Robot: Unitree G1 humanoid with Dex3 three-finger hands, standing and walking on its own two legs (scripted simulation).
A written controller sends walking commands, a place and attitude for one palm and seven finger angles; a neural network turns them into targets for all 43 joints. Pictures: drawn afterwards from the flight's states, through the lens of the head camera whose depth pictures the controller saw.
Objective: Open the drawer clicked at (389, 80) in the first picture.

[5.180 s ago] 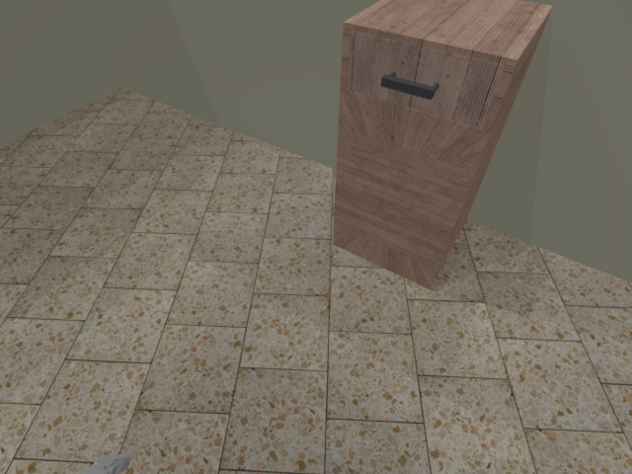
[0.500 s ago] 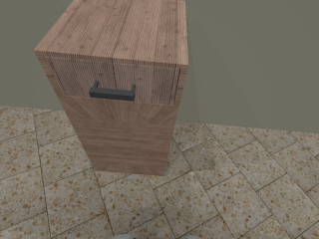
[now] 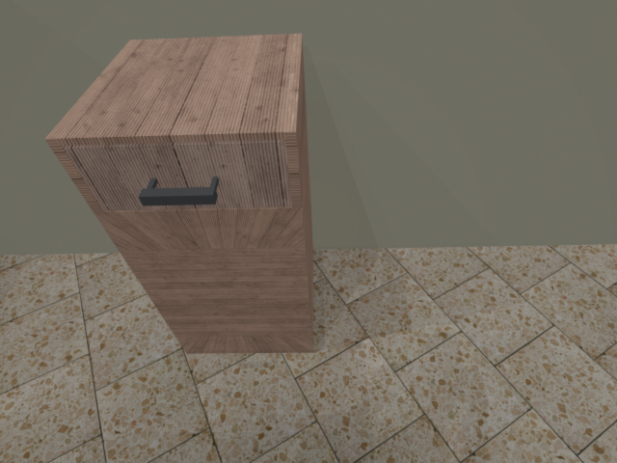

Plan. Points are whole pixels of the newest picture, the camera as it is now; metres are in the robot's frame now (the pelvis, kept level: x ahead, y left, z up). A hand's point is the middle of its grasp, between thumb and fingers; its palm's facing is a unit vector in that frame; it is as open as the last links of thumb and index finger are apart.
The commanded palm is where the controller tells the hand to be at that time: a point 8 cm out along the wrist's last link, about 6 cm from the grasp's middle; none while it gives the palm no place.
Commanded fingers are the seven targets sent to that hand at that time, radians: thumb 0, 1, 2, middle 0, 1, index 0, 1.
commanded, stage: come to a stop and stand still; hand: left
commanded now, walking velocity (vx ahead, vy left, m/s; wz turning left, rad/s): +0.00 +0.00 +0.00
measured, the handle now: (181, 189) +0.58 +0.27 +0.02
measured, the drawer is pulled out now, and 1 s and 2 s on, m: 0.00 0.00 0.00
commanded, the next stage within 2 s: look again from close up in 0.80 s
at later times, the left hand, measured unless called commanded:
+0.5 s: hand out of the picture -0.04 +0.15 -0.17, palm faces +0.06 -0.98 -0.17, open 7.4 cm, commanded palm none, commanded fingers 0.00 0.90 0.90 -0.20 -0.30 -0.20 -0.30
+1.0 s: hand out of the picture -0.03 +0.18 -0.18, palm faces +0.02 -0.98 -0.19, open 7.3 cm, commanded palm none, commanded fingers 0.00 0.90 0.90 -0.20 -0.30 -0.20 -0.30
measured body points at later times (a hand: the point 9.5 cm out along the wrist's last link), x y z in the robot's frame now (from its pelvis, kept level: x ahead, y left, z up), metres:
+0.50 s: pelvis -0.02 +0.00 +0.00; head -0.01 -0.01 +0.45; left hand -0.04 +0.21 -0.16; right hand -0.03 -0.22 -0.16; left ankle -0.03 +0.15 -0.74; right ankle -0.03 -0.08 -0.74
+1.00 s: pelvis -0.02 +0.02 +0.00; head +0.00 +0.01 +0.45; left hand -0.03 +0.23 -0.16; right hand -0.03 -0.19 -0.17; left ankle -0.03 +0.15 -0.74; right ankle -0.03 -0.08 -0.74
